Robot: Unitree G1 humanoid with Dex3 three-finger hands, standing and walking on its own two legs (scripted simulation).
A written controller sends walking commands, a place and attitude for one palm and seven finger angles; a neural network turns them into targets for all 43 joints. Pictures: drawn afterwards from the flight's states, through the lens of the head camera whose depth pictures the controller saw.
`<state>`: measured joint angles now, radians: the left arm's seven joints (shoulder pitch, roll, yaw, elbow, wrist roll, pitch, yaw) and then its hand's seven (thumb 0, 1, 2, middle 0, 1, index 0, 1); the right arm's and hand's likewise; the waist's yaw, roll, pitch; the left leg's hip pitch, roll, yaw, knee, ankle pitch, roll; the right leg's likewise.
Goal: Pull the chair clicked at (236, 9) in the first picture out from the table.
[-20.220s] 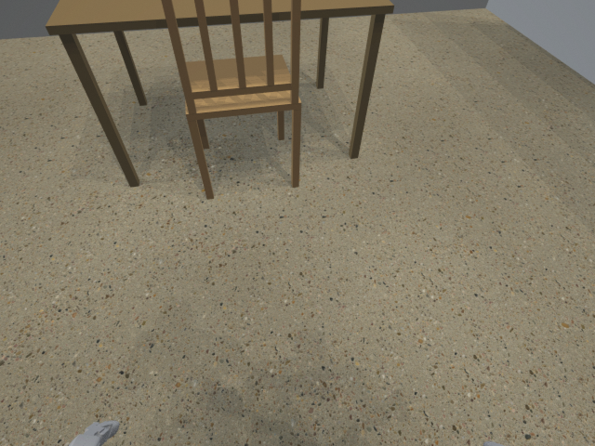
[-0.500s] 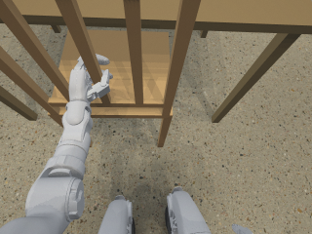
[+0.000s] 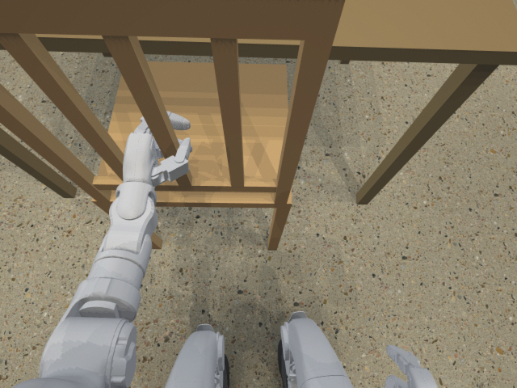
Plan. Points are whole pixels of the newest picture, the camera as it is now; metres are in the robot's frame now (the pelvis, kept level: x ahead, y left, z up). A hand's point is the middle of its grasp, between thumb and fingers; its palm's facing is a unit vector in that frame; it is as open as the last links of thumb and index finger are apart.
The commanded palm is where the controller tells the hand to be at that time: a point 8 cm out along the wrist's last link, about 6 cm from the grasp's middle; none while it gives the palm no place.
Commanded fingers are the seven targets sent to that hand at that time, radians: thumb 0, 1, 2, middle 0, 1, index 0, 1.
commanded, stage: step backward, pulling the chair out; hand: left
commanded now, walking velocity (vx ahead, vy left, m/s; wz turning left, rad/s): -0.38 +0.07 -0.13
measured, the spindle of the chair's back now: (162, 131) +0.48 +0.12 +0.04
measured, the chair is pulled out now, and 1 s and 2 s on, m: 0.03 0.13 0.14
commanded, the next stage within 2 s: none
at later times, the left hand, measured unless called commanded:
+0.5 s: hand (182, 178) +0.42 +0.09 +0.01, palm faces -0.14 -0.98 -0.13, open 5.4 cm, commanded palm +0.40 +0.14 +0.01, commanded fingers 0.00 0.90 0.90 -0.50 -1.45 -0.50 -1.45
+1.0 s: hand (189, 215) +0.36 +0.08 +0.01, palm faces -0.06 -0.98 -0.17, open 5.6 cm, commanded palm +0.35 +0.14 +0.01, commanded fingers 0.00 0.90 0.90 -0.50 -1.45 -0.50 -1.45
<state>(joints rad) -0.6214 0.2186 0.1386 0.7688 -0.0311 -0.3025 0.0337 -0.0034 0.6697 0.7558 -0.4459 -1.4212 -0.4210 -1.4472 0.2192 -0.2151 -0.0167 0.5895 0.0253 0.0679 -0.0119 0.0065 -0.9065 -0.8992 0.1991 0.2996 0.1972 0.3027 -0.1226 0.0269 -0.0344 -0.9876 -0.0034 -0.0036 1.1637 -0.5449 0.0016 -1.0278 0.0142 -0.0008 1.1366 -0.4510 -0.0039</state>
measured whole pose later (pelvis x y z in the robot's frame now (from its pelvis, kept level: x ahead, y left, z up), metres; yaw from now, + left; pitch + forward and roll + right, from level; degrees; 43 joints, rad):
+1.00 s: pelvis -0.05 +0.00 +0.07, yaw -3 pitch +11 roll +0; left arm -0.62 0.19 0.07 1.09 -0.07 -0.23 0.12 0.04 0.64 0.75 -0.33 -1.15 -0.49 -1.45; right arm 0.19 -0.29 -0.03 0.74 0.08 0.07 -0.13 0.00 -0.90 -0.90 0.20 0.30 0.20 0.30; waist -0.13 0.03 0.07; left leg -0.61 0.02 0.04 0.64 -0.22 0.00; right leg -0.65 0.03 0.04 0.59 -0.13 0.00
